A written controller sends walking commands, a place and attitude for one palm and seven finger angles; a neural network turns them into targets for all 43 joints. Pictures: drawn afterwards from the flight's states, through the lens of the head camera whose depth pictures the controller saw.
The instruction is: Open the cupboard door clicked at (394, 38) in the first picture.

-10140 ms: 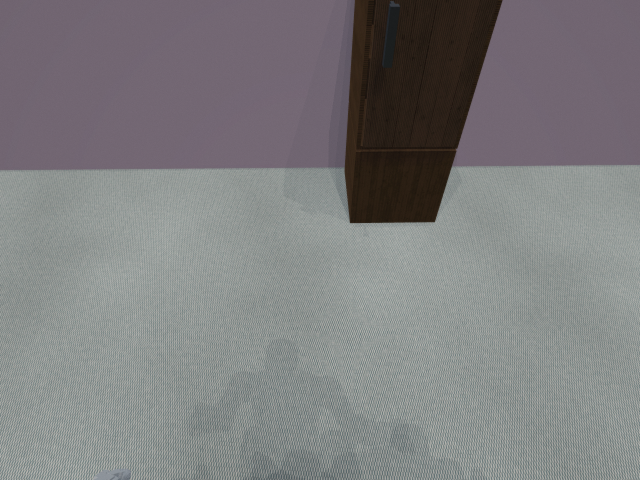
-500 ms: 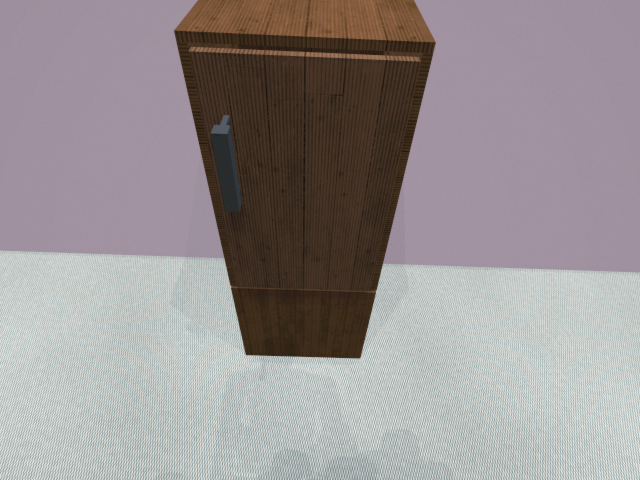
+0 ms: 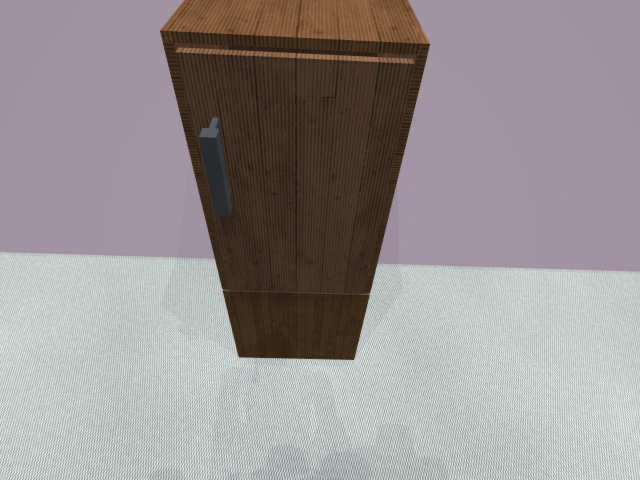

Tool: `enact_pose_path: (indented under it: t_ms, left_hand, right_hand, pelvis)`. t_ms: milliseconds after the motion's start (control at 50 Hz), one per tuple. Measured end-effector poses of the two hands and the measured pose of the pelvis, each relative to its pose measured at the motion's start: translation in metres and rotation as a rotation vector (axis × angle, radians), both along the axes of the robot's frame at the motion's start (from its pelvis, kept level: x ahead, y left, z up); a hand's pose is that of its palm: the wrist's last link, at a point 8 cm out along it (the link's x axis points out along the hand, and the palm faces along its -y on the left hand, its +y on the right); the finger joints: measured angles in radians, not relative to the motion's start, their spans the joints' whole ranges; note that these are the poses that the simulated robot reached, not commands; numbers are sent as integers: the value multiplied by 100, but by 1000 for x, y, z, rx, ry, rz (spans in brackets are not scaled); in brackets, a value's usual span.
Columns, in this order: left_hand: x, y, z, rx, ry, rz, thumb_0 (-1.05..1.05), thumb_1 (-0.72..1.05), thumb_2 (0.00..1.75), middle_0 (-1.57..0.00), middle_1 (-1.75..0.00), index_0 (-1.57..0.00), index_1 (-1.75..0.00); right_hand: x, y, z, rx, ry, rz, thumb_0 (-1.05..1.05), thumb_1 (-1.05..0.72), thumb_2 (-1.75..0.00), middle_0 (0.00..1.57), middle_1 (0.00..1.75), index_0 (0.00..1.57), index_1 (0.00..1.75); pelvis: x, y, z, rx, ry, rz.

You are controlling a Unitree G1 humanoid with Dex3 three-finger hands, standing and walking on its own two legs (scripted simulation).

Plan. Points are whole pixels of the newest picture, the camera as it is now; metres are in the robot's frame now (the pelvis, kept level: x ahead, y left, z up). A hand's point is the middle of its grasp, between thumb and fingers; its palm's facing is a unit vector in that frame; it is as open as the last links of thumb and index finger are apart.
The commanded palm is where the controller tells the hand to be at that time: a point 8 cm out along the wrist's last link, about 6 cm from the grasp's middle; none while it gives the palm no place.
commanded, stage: look again from close up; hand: left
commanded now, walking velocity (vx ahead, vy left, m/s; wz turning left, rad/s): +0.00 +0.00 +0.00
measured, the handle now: (219, 168) +0.59 +0.21 +0.06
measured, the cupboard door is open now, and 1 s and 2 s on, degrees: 0 0 0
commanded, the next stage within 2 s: raise the hand with hooked fingers in 0.20 s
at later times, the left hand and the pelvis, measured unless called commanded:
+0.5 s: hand (173, 464) +0.15 +0.19 -0.05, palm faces +0.26 -0.94 -0.20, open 7.4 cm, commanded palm +0.12 +0.21 -0.06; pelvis +0.00 -0.01 -0.02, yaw +4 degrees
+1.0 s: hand (182, 425) +0.19 +0.18 -0.02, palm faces +0.05 -1.00 -0.07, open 10.3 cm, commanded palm +0.16 +0.24 -0.01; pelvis +0.00 -0.06 -0.08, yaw +6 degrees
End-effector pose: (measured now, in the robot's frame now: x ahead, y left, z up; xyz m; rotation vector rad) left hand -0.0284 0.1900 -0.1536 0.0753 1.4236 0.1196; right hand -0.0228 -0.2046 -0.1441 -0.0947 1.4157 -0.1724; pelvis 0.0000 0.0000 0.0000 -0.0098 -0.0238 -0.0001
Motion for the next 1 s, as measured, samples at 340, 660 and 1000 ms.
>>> enact_pose_path:
  t_ms: [340, 660, 1000]
  left_hand:
    - [10, 5, 5, 14, -25, 31, 0, 91, 90, -20, -30, -20, -30]
    - [213, -12, 138, -84, -1472, -103, 2, 71, 80, -21, -44, -21, -44]
    - [193, 39, 142, 21, -1406, -124, 1, 28, 63, -24, -70, -24, -70]
  right_hand:
    - [10, -3, 1, -7, -25, 22, 1, -91, -90, 20, 30, 20, 29]
    - [204, -86, 49, -182, -886, 223, 2, -91, -90, 20, 30, 20, 29]
    - [240, -48, 3, -22, -793, 332, 1, -90, -90, 21, 30, 20, 30]
  pelvis:
    - [5, 0, -1, 0, 3, 8]
    - [-5, -31, -63, 15, 176, 39]
    - [1, -60, -77, -40, 226, 99]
